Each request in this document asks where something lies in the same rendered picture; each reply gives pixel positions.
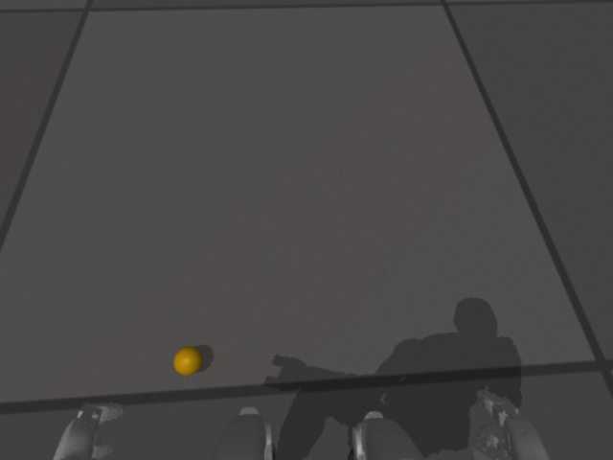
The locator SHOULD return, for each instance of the right robot hand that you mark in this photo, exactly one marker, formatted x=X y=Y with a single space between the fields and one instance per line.
x=519 y=441

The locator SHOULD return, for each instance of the ball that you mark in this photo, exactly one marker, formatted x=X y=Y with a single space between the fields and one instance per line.
x=187 y=361

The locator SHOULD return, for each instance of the left robot hand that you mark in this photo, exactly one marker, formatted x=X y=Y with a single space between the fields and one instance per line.
x=79 y=436

